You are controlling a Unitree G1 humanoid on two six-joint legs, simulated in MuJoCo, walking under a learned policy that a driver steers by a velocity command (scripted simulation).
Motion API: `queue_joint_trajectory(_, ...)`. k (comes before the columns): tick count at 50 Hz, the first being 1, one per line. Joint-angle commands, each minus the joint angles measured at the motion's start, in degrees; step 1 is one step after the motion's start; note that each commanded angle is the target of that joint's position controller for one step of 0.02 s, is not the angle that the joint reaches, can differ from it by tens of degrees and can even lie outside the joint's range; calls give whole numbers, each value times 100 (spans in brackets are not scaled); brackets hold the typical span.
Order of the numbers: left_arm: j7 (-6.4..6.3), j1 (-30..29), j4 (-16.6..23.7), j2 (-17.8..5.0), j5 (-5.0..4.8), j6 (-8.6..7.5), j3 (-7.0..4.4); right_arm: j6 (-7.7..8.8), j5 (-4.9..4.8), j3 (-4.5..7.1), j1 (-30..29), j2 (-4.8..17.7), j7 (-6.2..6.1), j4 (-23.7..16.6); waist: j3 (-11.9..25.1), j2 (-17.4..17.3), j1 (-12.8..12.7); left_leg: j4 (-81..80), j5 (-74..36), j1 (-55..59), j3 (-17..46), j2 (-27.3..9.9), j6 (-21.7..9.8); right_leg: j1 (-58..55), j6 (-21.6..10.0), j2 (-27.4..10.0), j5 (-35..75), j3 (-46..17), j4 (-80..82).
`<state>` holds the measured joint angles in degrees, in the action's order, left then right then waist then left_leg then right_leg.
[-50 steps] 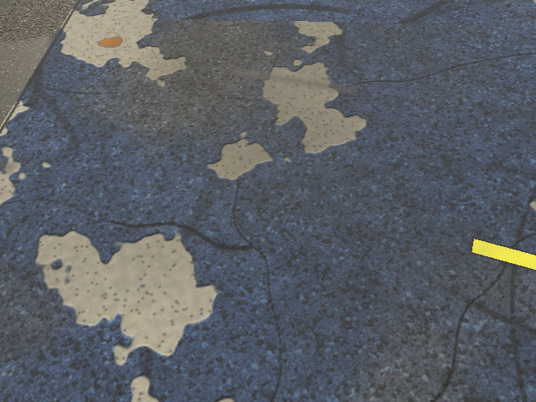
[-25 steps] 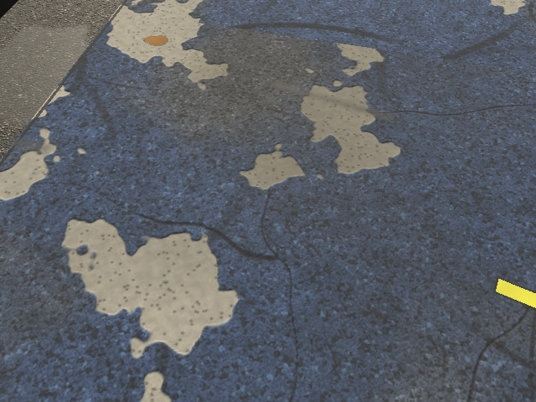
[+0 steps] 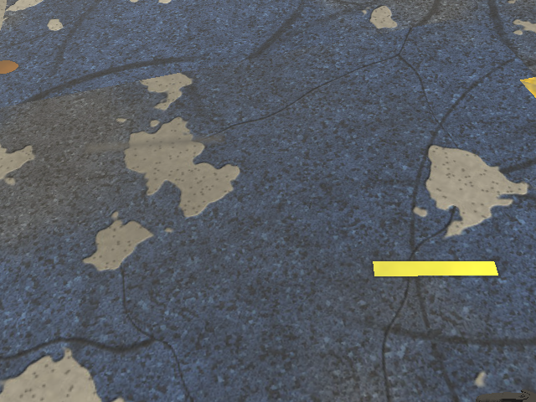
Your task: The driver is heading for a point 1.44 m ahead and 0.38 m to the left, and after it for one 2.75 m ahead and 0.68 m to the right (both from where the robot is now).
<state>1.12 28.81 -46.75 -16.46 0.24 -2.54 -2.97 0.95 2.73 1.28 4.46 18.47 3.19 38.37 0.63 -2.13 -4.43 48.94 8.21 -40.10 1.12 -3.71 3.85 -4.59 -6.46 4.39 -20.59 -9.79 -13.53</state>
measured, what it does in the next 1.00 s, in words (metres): walks ahead, turning left: left foot, then right foot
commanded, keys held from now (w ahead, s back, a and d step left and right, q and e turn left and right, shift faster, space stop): w+shift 0.12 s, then w+q+shift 0.76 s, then q+shift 0.12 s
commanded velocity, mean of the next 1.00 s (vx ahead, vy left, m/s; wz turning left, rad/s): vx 0.93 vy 0.00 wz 0.46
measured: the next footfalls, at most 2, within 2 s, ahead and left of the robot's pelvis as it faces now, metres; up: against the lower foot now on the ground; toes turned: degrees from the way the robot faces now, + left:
left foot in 0.14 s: +0.32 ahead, +0.12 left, +0.00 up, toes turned -6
right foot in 0.54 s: +0.65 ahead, -0.14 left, +0.00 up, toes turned +9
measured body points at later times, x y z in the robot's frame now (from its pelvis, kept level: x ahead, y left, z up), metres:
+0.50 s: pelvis +0.43 +0.00 +0.00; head +0.45 -0.01 +0.45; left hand +0.71 +0.20 -0.03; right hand +0.35 -0.28 -0.13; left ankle +0.28 +0.12 -0.74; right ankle +0.59 -0.14 -0.72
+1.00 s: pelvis +0.86 +0.08 -0.05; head +0.90 +0.10 +0.40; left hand +0.69 +0.29 -0.17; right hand +1.19 -0.01 -0.12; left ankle +0.97 +0.15 -0.74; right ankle +0.68 -0.15 -0.63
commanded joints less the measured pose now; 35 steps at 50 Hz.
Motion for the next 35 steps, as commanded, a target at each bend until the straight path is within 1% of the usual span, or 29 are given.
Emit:
queue_joint_trajectory(1, -93, -46, 195, -1076, -42, -187, -273, 150, -57, -19, -1409, 257, 43, -778, -848, 860, -186, -997, -579, 3, -464, 256, -119, 726, -806, -1130, 2055, -993, 764)
queue_joint_trajectory(3, -127, -152, 85, -1127, -72, -241, -252, 188, -57, -14, -1281, 305, 28, -788, -761, 882, -54, -1408, -700, 721, -535, 332, -410, 609, -639, -1302, 3128, -867, 743)
queue_joint_trajectory(4, -126, -301, 66, -1218, -63, -269, -254, 200, -60, 29, -906, 401, -25, -690, -554, 906, 161, -1533, -534, 1361, -607, 511, -558, 546, -495, -1304, 4413, -700, 406)
queue_joint_trajectory(5, -122, -289, -7, -1361, -13, -280, -280, 201, -81, 117, -284, 592, -116, -518, -99, 946, 443, -1417, -87, 2114, -677, 769, -669, 366, -386, -1278, 5930, -568, -362)
queue_joint_trajectory(6, -120, -381, -65, -1466, 79, -258, -307, 204, -143, 225, 845, 795, -231, -221, 505, 945, 1015, -1357, 404, 3280, -725, 924, -775, 530, -290, -1213, 6707, -399, -1659)
queue_joint_trajectory(7, -127, -707, -50, -1372, 173, -265, -287, 197, -150, 339, 2236, 985, -360, 168, 1027, 825, 1766, -1286, 662, 4724, -516, 564, -888, 1368, -218, -988, 6150, -175, -3301)
queue_joint_trajectory(8, -102, -447, 130, -664, 82, -329, -118, 239, 36, 517, 3050, 1545, -445, 367, 1710, -517, 1749, -1769, 3501, 5984, 1616, -674, -1295, 2874, -37, -253, 3531, 188, -5774)
queue_joint_trajectory(9, 29, -380, 287, -314, -17, -424, 4, 265, -1, 526, 2954, 1657, -340, 547, 1917, -1972, 1337, -3472, 4439, 6000, 5084, -1497, -1736, 3917, 11, 618, -222, -129, -6844)
queue_joint_trajectory(10, 24, -703, 319, -481, 67, -422, 27, 270, -54, 482, 2000, 1243, -254, 447, 865, -1247, 975, -3606, 4201, 5346, 5183, -1443, -1981, 4623, -109, 162, 77, -127, -7191)
queue_joint_trajectory(11, 59, -1149, 350, -667, 166, -425, 37, 299, -135, 429, 1688, 850, -213, 406, 525, -309, 915, -3491, 3579, 4677, 4340, -1291, -2077, 4575, -102, -231, 484, 67, -6994)
queue_joint_trajectory(12, 77, -1519, 464, -688, 261, -423, 52, 306, -139, 371, 1685, 601, -203, 491, 210, 114, 841, -3510, 2935, 3991, 3736, -1057, -2002, 4415, -59, -463, 538, 186, -6482)
queue_joint_trajectory(13, 82, -1766, 655, -603, 364, -385, 85, 320, -120, 286, 1732, 385, -212, 647, -58, 120, 664, -3558, 2465, 3406, 3341, -801, -1937, 4290, 62, -594, 443, 206, -6113)
queue_joint_trajectory(15, 109, -1928, 877, -387, 447, -264, 200, 379, -143, 253, 1868, 351, -243, 859, -417, -152, 398, -3771, 2069, 2757, 2958, -569, -2024, 4302, 328, -791, 42, 271, -5516)
queue_joint_trajectory(17, 135, -2303, 1150, -353, 422, -209, 295, 438, -179, 290, 1808, 470, -300, 845, -708, -139, 273, -4116, 1791, 2118, 2660, -534, -2083, 4263, 585, -1025, 244, 410, -4600)
queue_joint_trajectory(18, 177, -2588, 1304, -353, 358, -219, 351, 451, -173, 330, 1708, 547, -322, 770, -769, -152, 274, -4307, 1624, 1711, 2394, -415, -2021, 3880, 689, -1038, 631, 538, -3917)
queue_joint_trajectory(20, 269, -2865, 1382, -268, 207, -239, 433, 467, -207, 437, 1474, 769, -291, 650, -701, -221, 287, -4517, 1138, 873, 1835, -63, -1769, 2353, 783, -773, 1393, 860, -2722)
queue_joint_trajectory(21, 272, -2877, 1347, -321, 161, -234, 410, 487, -242, 483, 1574, 883, -247, 644, -587, -166, 357, -4598, 841, 853, 1879, -128, -1719, 1865, 800, -640, 1768, 988, -2600)
queue_joint_trajectory(24, 137, -2818, 1288, -599, 172, -249, 279, 471, -297, 545, 1904, 994, -192, 707, -371, 58, 415, -3840, -284, 1954, 1950, -249, -1473, 1615, 789, -538, 1752, 963, -1887)
queue_joint_trajectory(25, 59, -2383, 1149, -735, 202, -275, 189, 449, -279, 562, 1998, 1050, -187, 756, -35, 225, 213, -2917, -1267, 2227, 1781, -83, -1351, 1088, 731, -357, 1358, 1049, -1687)
queue_joint_trajectory(26, -37, -1556, 928, -908, 244, -311, 75, 449, -275, 572, 2017, 1066, -164, 786, 522, 419, -187, -1510, -1808, 2082, 1472, 245, -1216, 92, 655, -389, 1030, 1076, -1708)
queue_joint_trajectory(27, -181, -455, 840, -1339, 351, -336, -94, 501, -308, 491, 1864, 759, -157, 671, 1218, 779, -719, 376, -1065, 1258, 1101, 585, -1048, -1107, 448, -1464, -449, -9, -1530)
queue_joint_trajectory(28, -247, -71, 813, -1793, 496, -299, -193, 505, -467, 286, 1975, -95, -197, 351, 1658, 1977, -516, 2095, 1985, -72, 611, 989, -988, -1755, 214, -3050, -2820, -2755, -348)
queue_joint_trajectory(29, -239, -532, 792, -1653, 385, -244, -225, 417, -437, 262, 2086, 103, -234, 269, 1484, 2118, -107, 2944, 1511, -672, 468, 627, -1070, -1317, -104, -3186, -3241, -3929, 143)
queue_joint_trajectory(30, -208, -1039, 898, -1029, 332, -235, -116, 320, -310, 293, 1686, 303, -234, 343, 770, 1253, -35, 3054, 1031, -879, 352, 270, -1080, -725, -79, -2922, -2714, -2940, -18)
queue_joint_trajectory(31, -164, -1173, 836, -701, 294, -258, -50, 268, -228, 287, 1365, 284, -167, 352, 297, 727, -1, 2815, 762, -785, 319, 70, -1037, -140, -27, -2630, -1447, -1875, -78)
queue_joint_trajectory(32, -154, -1201, 759, -580, 317, -276, -20, 207, -187, 296, 1192, 239, -98, 338, 111, 662, 96, 2666, 699, -649, 305, -34, -979, 190, 85, -2388, -554, -1170, -40)
queue_joint_trajectory(33, -161, -1078, 607, -475, 272, -316, 13, 124, -125, 280, 1099, 126, -26, 279, -65, 780, 188, 2584, 668, -634, 299, -137, -936, 390, 181, -2198, 67, -588, 15)
queue_joint_trajectory(34, -140, -949, 452, -412, 202, -371, 21, 43, -102, 249, 939, 18, 22, 175, -171, 915, 249, 2537, 627, -701, 257, -213, -913, 463, 244, -2147, 692, -180, 29)
queue_joint_trajectory(35, -106, -826, 326, -298, 147, -418, 45, -23, -101, 222, 706, -46, 58, 52, -245, 870, 283, 2534, 572, -860, 203, -244, -912, 418, 300, -2106, 1410, 193, 41)
Velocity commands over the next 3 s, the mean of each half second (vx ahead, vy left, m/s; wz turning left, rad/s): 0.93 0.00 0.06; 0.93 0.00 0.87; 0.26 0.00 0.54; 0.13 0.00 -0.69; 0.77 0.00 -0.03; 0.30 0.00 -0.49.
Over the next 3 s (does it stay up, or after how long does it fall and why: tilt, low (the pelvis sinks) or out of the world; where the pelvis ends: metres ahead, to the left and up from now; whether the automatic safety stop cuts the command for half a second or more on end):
stays up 1.60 0.25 0.00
